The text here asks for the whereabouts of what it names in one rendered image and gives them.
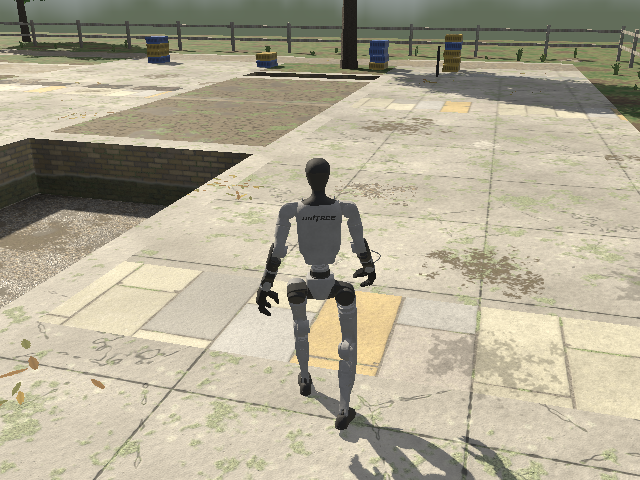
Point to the right robot forearm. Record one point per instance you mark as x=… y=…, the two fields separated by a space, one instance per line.
x=366 y=259

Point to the left robot forearm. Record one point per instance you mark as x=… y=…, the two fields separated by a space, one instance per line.
x=270 y=271

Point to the left robot upper arm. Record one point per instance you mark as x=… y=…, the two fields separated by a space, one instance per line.
x=287 y=211

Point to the robot right foot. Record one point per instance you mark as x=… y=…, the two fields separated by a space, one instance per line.
x=342 y=421

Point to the robot left thigh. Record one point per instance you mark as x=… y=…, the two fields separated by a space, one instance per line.
x=297 y=297

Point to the left robot hand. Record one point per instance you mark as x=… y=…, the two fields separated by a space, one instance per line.
x=262 y=302

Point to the right robot upper arm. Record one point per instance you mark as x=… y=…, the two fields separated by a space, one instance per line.
x=350 y=210

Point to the right robot hand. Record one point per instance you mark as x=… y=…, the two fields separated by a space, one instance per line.
x=361 y=273

